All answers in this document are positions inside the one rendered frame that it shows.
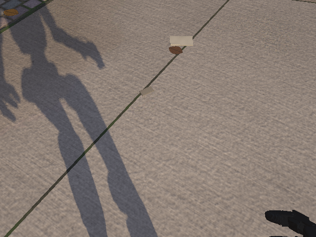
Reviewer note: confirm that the robot right hand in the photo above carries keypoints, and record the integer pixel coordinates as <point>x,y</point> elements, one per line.
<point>294,220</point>

